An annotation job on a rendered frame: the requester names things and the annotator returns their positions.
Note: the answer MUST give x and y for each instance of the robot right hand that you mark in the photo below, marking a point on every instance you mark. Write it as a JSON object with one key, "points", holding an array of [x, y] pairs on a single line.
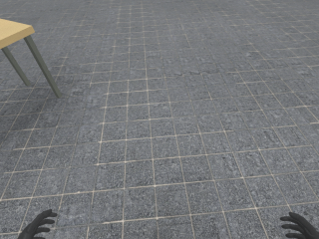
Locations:
{"points": [[303, 226]]}

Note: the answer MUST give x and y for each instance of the table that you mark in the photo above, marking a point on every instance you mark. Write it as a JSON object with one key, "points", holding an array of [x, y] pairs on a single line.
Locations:
{"points": [[11, 32]]}

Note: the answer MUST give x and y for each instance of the robot left hand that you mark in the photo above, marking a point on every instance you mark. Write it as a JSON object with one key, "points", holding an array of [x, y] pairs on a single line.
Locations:
{"points": [[33, 228]]}

